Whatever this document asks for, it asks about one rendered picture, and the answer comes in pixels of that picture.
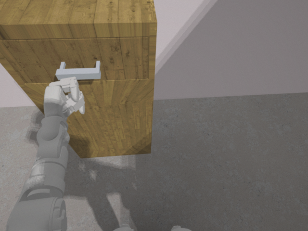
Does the robot left forearm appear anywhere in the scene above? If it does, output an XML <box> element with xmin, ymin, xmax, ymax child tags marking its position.
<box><xmin>6</xmin><ymin>116</ymin><xmax>70</xmax><ymax>231</ymax></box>

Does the robot left upper arm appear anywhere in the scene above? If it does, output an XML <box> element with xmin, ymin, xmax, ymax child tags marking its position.
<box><xmin>8</xmin><ymin>197</ymin><xmax>67</xmax><ymax>231</ymax></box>

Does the left robot hand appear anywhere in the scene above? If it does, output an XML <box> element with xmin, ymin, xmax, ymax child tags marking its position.
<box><xmin>44</xmin><ymin>77</ymin><xmax>85</xmax><ymax>121</ymax></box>

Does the drawer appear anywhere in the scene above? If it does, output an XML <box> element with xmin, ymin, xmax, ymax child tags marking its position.
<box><xmin>0</xmin><ymin>36</ymin><xmax>148</xmax><ymax>83</ymax></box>

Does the robot left shin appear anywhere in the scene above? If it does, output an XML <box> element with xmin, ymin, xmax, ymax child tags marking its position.
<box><xmin>120</xmin><ymin>224</ymin><xmax>130</xmax><ymax>228</ymax></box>

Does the handle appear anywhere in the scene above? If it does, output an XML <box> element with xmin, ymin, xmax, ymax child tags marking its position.
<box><xmin>55</xmin><ymin>61</ymin><xmax>101</xmax><ymax>80</ymax></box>

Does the cabinet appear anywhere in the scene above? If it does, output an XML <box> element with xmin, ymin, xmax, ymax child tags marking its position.
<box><xmin>0</xmin><ymin>0</ymin><xmax>157</xmax><ymax>158</ymax></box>

